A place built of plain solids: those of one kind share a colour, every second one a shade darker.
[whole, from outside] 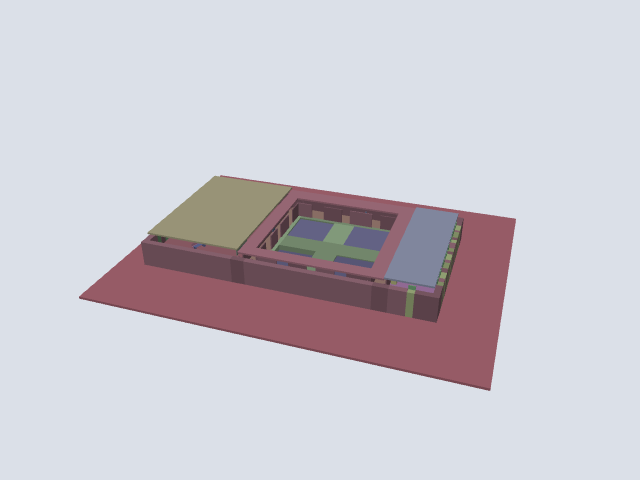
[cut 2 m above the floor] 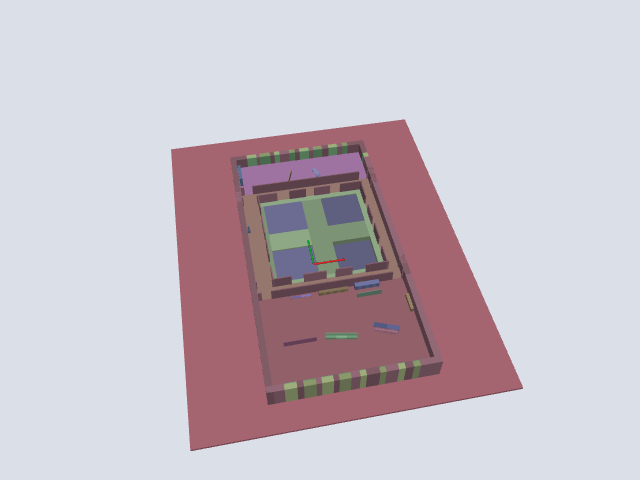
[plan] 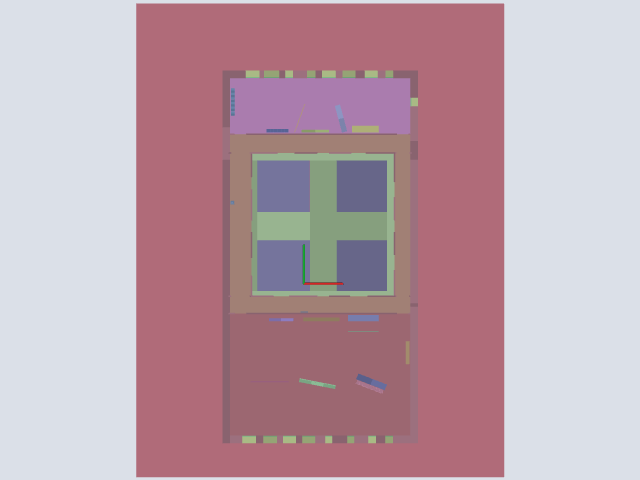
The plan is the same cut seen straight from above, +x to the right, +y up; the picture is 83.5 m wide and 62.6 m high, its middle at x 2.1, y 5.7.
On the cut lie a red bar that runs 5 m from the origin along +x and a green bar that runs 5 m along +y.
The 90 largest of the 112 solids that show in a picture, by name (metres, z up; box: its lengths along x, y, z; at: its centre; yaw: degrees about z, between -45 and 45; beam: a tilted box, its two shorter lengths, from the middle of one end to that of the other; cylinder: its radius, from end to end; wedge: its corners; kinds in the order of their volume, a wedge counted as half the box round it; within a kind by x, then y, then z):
{
 "ground_under_all_1": {"box": [48.01, 61.81, 0.4], "at": [2.13, 5.65, -1.9]},
 "wall_1": {"box": [1.0, 17.82, 4.35], "at": [-10.12, -11.9, 0.42]},
 "wall_2": {"box": [1.0, 4.05, 4.35], "at": [-10.12, -2.77, 0.42]},
 "wall_3": {"box": [1.0, 20.5, 4.35], "at": [-10.12, 7.71, 0.42]},
 "wall_4": {"box": [1.0, 4.25, 4.35], "at": [-10.12, 18.28, 0.42]},
 "wall_5": {"box": [1.0, 9.2, 4.35], "at": [-10.12, 23.21, 0.42]},
 "wall_6": {"box": [2.58, 1.0, 4.35], "at": [-9.33, -20.31, 0.42]},
 "wall_7": {"box": [3.04, 1.0, 4.35], "at": [-9.1, 27.31, 0.42]},
 "wall_8": {"box": [0.2, 2.8, 4.35], "at": [-6.82, -0.34, 0.42]},
 "wall_9": {"box": [0.2, 3.4, 4.35], "at": [-6.82, 5.06, 0.42]},
 "wall_10": {"box": [0.2, 4.08, 4.35], "at": [-6.82, 10.29, 0.42]},
 "wall_11": {"box": [0.2, 3.28, 4.35], "at": [-6.82, 15.52, 0.42]},
 "wall_12": {"box": [0.93, 1.0, 4.35], "at": [-5.78, -20.31, 0.42]},
 "wall_13": {"box": [3.15, 0.2, 4.35], "at": [-5.5, -1.64, 0.42]},
 "wall_14": {"box": [3.65, 0.2, 4.35], "at": [-5.25, 17.06, 0.42]},
 "wall_15": {"box": [3.5, 0.2, 4.35], "at": [-5.17, 17.06, 0.42]},
 "wall_16": {"box": [0.78, 1.0, 4.35], "at": [-3.12, -20.31, 0.42]},
 "wall_17": {"box": [0.78, 1.0, 4.35], "at": [-2.81, 27.31, 0.42]},
 "wall_18": {"box": [0.81, 1.0, 4.35], "at": [-0.62, -20.31, 0.42]},
 "wall_19": {"box": [1.82, 1.0, 4.35], "at": [-0.51, 27.31, 0.42]},
 "wall_20": {"box": [3.7, 0.2, 4.35], "at": [-0.07, -1.64, 0.42]},
 "wall_21": {"box": [3.0, 0.2, 4.35], "at": [0.28, 17.06, 0.42]},
 "wall_22": {"box": [0.85, 1.0, 4.35], "at": [1.93, 27.31, 0.42]},
 "wall_23": {"box": [1.32, 1.0, 4.35], "at": [2.14, -20.31, 0.42]},
 "wall_24": {"box": [19.68, 0.2, 4.35], "at": [2.32, -3.89, 0.42]},
 "wall_25": {"box": [19.68, 0.2, 4.35], "at": [2.32, 19.51, 0.42]},
 "wall_26": {"box": [0.87, 1.0, 4.35], "at": [4.58, 27.31, 0.42]},
 "wall_27": {"box": [2.77, 0.2, 4.35], "at": [4.67, -1.64, 0.42]},
 "wall_28": {"box": [1.96, 1.0, 4.35], "at": [4.68, -20.31, 0.42]},
 "wall_29": {"box": [2.92, 0.2, 4.35], "at": [4.74, 17.06, 0.42]},
 "wall_30": {"box": [2.92, 0.2, 4.35], "at": [4.74, 17.06, 0.42]},
 "wall_31": {"box": [1.22, 1.0, 4.35], "at": [7.33, 27.31, 0.42]},
 "wall_32": {"box": [1.84, 1.0, 4.35], "at": [7.48, -20.31, 0.42]},
 "wall_33": {"box": [3.88, 0.2, 4.35], "at": [9.99, 17.06, 0.42]},
 "wall_34": {"box": [1.21, 1.0, 4.35], "at": [10.01, -20.31, 0.42]},
 "wall_35": {"box": [3.63, 0.2, 4.35], "at": [10.12, -1.64, 0.42]},
 "wall_36": {"box": [1.01, 1.0, 4.35], "at": [10.14, 27.31, 0.42]},
 "wall_37": {"box": [0.2, 3.53, 4.35], "at": [11.83, 0.02, 0.42]},
 "wall_38": {"box": [0.2, 3.02, 4.35], "at": [11.83, 5.24, 0.42]},
 "wall_39": {"box": [0.2, 3.02, 4.35], "at": [11.83, 9.77, 0.42]},
 "wall_40": {"box": [0.2, 3.93, 4.35], "at": [11.83, 15.2, 0.42]},
 "wall_41": {"box": [3.27, 1.0, 4.35], "at": [13.25, -20.31, 0.42]},
 "wall_42": {"box": [3.23, 1.0, 4.35], "at": [13.27, 27.31, 0.42]},
 "wall_43": {"box": [1.0, 17.82, 4.35], "at": [14.38, -11.9, 0.42]},
 "wall_44": {"box": [1.0, 4.05, 4.35], "at": [14.38, -2.77, 0.42]},
 "wall_45": {"box": [1.0, 20.5, 4.35], "at": [14.38, 7.71, 0.42]},
 "wall_46": {"box": [1.0, 4.25, 4.35], "at": [14.38, 18.28, 0.42]},
 "wall_47": {"box": [1.0, 4.55, 4.35], "at": [14.38, 20.88, 0.42]},
 "wall_48": {"box": [1.0, 3.55, 4.35], "at": [14.38, 26.03, 0.42]},
 "floor_refectory_1": {"box": [23.7, 16.02, 1.75], "at": [2.13, -11.9, -0.88]},
 "floor_corr_1": {"box": [2.9, 18.7, 1.75], "at": [-8.27, 7.71, -0.88]},
 "floor_corr_2": {"box": [23.7, 2.25, 1.75], "at": [2.13, -2.77, -0.88]},
 "floor_corr_3": {"box": [23.7, 2.45, 1.75], "at": [2.13, 18.28, -0.88]},
 "floor_corr_4": {"box": [2.15, 18.7, 1.75], "at": [12.9, 7.71, -0.88]},
 "floor_breakhall_1": {"box": [23.7, 7.4, 1.75], "at": [2.13, 23.21, -0.88]},
 "floor_gang_1": {"box": [0.75, 17.0, 1.75], "at": [-6.45, 7.56, -0.88]},
 "floor_gang_2": {"box": [6.85, 3.7, 1.75], "at": [-2.65, 7.51, -0.88]},
 "floor_gang_3": {"box": [18.65, 0.7, 1.75], "at": [2.5, -1.29, -0.88]},
 "floor_gang_4": {"box": [18.65, 1.0, 1.75], "at": [2.5, 16.56, -0.88]},
 "floor_gang_5": {"box": [3.5, 17.0, 1.75], "at": [2.53, 7.56, -0.88]},
 "floor_gang_6": {"box": [6.55, 3.7, 1.75], "at": [7.55, 7.51, -0.88]},
 "floor_gang_7": {"box": [1.0, 17.0, 1.75], "at": [11.33, 7.56, -0.88]},
 "step_tier_1": {"box": [6.85, 6.6, 1.5], "at": [-2.65, 2.36, -1.0]},
 "step_tier_2": {"box": [6.85, 6.7, 1.75], "at": [-2.65, 12.71, -0.88]},
 "step_tier_3": {"box": [6.55, 6.6, 0.79], "at": [7.55, 2.36, -1.35]},
 "step_tier_4": {"box": [6.55, 6.7, 1.56], "at": [7.55, 12.71, -0.97]},
 "ceil_refectory_1": {"box": [23.7, 16.02, 0.3], "at": [2.13, -11.9, 3.95]},
 "wall_mass_1": {"box": [1.8, 0.85, 4.35], "at": [-7.14, -20.38, 0.42]},
 "wall_mass_2": {"box": [1.8, 0.85, 4.35], "at": [-6.68, 27.38, 0.42]},
 "wall_mass_3": {"box": [1.8, 0.85, 4.35], "at": [-4.41, -20.38, 0.42]},
 "wall_mass_4": {"box": [2.0, 0.85, 4.35], "at": [-4.2, 27.38, 0.42]},
 "wall_mass_5": {"box": [1.0, 0.85, 4.35], "at": [-1.92, 27.38, 0.42]},
 "wall_mass_6": {"box": [1.7, 0.85, 4.35], "at": [-1.88, -20.38, 0.42]},
 "wall_mass_7": {"box": [1.7, 0.85, 4.35], "at": [0.63, -20.38, 0.42]},
 "wall_mass_8": {"box": [1.1, 0.85, 4.35], "at": [0.95, 27.38, 0.42]},
 "wall_mass_9": {"box": [0.9, 0.85, 4.35], "at": [3.25, -20.38, 0.42]},
 "wall_mass_10": {"box": [1.8, 0.85, 4.35], "at": [3.25, 27.38, 0.42]},
 "wall_mass_11": {"box": [1.7, 0.85, 4.35], "at": [5.87, 27.38, 0.42]},
 "wall_mass_12": {"box": [0.9, 0.85, 4.35], "at": [6.11, -20.38, 0.42]},
 "wall_mass_13": {"box": [1.7, 0.85, 4.35], "at": [8.79, 27.38, 0.42]},
 "wall_mass_14": {"box": [1.0, 0.85, 4.35], "at": [8.9, -20.38, 0.42]},
 "wall_mass_15": {"box": [1.0, 0.85, 4.35], "at": [11.11, -20.38, 0.42]},
 "wall_mass_16": {"box": [1.0, 0.85, 4.35], "at": [11.15, 27.38, 0.42]},
 "wall_mass_17": {"box": [0.85, 1.1, 4.35], "at": [14.45, 23.71, 0.42]},
 "ceil_corr_1": {"box": [2.9, 18.7, 0.3], "at": [-8.27, 7.71, 3.4]},
 "ceil_corr_2": {"box": [23.7, 2.25, 0.3], "at": [2.13, -2.77, 3.4]},
 "ceil_corr_3": {"box": [23.7, 2.45, 0.3], "at": [2.13, 18.28, 3.4]},
 "ceil_corr_4": {"box": [2.15, 18.7, 0.3], "at": [12.9, 7.71, 3.4]},
 "ceil_breakhall_1": {"box": [23.7, 7.4, 0.3], "at": [2.13, 23.21, 3.65]},
 "rail_board_ref_1": {"box": [4.99, 0.12, 2.8], "at": [-4.47, -12.79, -0.35]}
}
